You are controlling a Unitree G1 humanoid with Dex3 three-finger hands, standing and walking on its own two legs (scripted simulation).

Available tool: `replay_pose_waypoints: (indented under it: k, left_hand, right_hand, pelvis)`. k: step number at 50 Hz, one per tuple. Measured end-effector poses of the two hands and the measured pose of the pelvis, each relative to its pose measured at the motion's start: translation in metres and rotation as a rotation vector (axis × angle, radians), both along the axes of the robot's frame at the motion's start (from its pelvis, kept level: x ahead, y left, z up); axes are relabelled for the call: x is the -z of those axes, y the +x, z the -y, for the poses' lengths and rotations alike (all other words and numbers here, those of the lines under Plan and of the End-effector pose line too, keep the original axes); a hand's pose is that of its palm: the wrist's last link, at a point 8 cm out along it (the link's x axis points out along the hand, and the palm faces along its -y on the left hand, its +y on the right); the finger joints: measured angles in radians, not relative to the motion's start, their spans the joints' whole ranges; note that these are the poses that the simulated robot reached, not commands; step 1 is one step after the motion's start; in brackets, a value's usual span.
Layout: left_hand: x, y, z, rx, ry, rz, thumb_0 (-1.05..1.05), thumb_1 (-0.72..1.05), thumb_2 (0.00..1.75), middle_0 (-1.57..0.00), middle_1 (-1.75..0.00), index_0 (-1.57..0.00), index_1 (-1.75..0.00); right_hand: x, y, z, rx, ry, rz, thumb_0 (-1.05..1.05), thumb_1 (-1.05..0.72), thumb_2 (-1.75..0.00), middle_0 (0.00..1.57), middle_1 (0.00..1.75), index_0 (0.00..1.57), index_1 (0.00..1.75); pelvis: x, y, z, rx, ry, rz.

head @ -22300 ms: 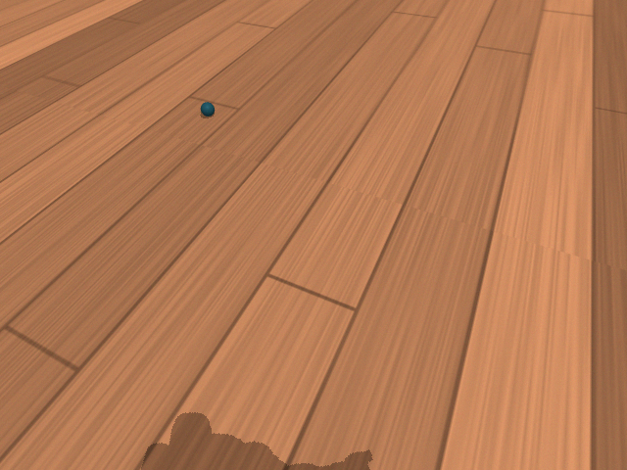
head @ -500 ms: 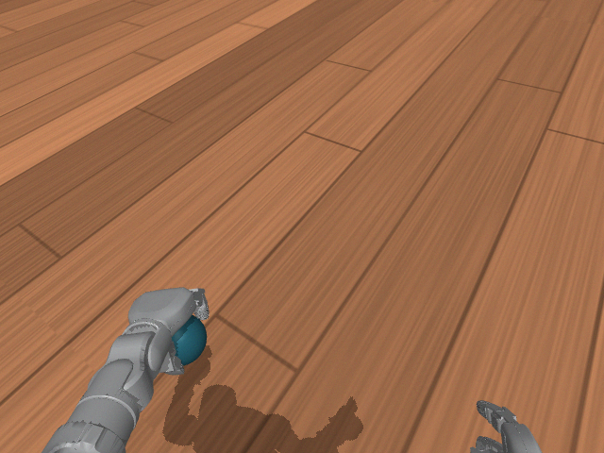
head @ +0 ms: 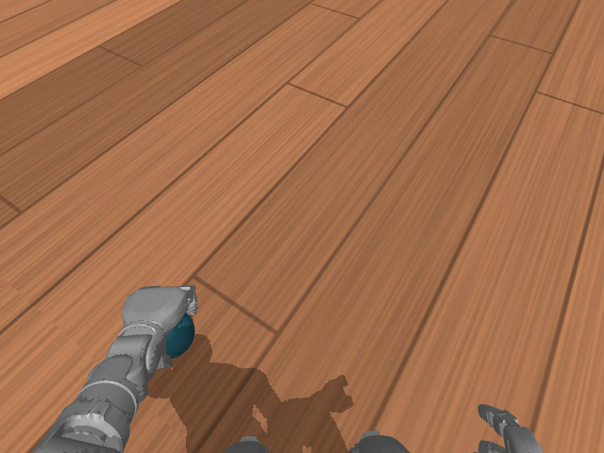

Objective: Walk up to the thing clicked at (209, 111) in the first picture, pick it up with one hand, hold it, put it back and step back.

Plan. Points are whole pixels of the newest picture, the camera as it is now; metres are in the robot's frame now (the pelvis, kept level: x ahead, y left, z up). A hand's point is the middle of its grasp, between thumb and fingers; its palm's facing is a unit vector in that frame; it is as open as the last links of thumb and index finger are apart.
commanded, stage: crouch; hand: left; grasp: from above
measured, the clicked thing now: (169, 333) +0.32 +0.23 -0.14
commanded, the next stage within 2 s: lower in 1.56 s
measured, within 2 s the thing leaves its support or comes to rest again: neither
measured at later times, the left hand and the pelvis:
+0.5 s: hand (195, 338) +0.38 +0.24 -0.35, palm faces -0.48 +0.01 -0.88, open 10.4 cm; pelvis -0.05 +0.01 -0.21, yaw -2 degrees
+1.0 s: hand (205, 339) +0.42 +0.25 -0.49, palm faces -0.47 -0.02 -0.88, open 10.3 cm; pelvis -0.06 +0.01 -0.33, yaw -4 degrees
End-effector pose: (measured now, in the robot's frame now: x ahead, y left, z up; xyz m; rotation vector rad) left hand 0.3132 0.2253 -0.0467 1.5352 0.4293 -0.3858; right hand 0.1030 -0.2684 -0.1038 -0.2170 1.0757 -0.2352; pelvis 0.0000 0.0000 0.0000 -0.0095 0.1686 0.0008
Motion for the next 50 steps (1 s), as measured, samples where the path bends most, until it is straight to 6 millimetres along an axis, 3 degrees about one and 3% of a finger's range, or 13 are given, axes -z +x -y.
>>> replay_pose_waypoints:
  k: [10, 16, 21, 27, 33, 42, 50]
  left_hand:
    - [0.099, 0.039, -0.005, 0.037, 0.046, 0.080, 0.00, -0.09, 0.70, -0.47, -0.91, -0.54, -0.88]
    - [0.159, 0.062, -0.011, -0.017, 0.054, 0.098, -0.01, -0.07, 0.68, -0.47, -0.91, -0.53, -0.88]
    - [0.209, 0.070, -0.014, -0.034, 0.050, 0.059, -0.01, -0.08, 0.68, -0.47, -0.91, -0.54, -0.87]
    - [0.268, 0.073, -0.016, -0.029, 0.020, 0.008, -0.01, -0.08, 0.67, -0.48, -0.90, -0.55, -0.86]
    - [0.317, 0.082, -0.016, -0.006, -0.007, 0.022, -0.01, -0.09, 0.65, -0.51, -0.88, -0.58, -0.84]
    - [0.360, 0.104, -0.023, -0.026, 0.005, 0.068, -0.01, -0.10, 0.65, -0.53, -0.86, -0.61, -0.82]
    - [0.389, 0.112, -0.029, -0.057, 0.008, 0.033, -0.01, -0.11, 0.65, -0.54, -0.85, -0.62, -0.81]
  right_hand:
    - [0.082, -0.064, 0.015, 0.045, -0.084, -0.153, 0.00, -0.90, -0.89, 0.21, 0.30, 0.20, 0.30]
    - [0.142, -0.103, 0.006, 0.076, -0.083, -0.240, 0.00, -0.90, -0.89, 0.20, 0.29, 0.20, 0.30]
    - [0.189, -0.123, -0.007, 0.083, -0.052, -0.286, 0.00, -0.91, -0.89, 0.21, 0.30, 0.20, 0.30]
    - [0.235, -0.129, -0.017, 0.053, -0.026, -0.306, 0.00, -0.90, -0.89, 0.21, 0.30, 0.20, 0.30]
    - [0.269, -0.122, -0.012, -0.009, -0.036, -0.321, 0.00, -0.90, -0.89, 0.21, 0.30, 0.20, 0.30]
    - [0.298, -0.112, 0.004, -0.064, -0.071, -0.318, 0.00, -0.91, -0.90, 0.21, 0.30, 0.20, 0.30]
    - [0.318, -0.124, 0.006, -0.059, -0.064, -0.353, 0.00, -0.92, -0.90, 0.21, 0.29, 0.20, 0.30]
  pelvis:
    - [0.086, -0.023, -0.006, 0.004, -0.025, -0.227]
    - [0.142, -0.036, -0.010, 0.010, -0.036, -0.337]
    - [0.182, -0.046, -0.012, 0.010, -0.043, -0.395]
    - [0.226, -0.053, -0.012, 0.007, -0.053, -0.448]
    - [0.263, -0.054, -0.008, 0.006, -0.062, -0.487]
    - [0.303, -0.056, -0.005, 0.017, -0.076, -0.499]
    - [0.327, -0.058, -0.006, 0.028, -0.081, -0.498]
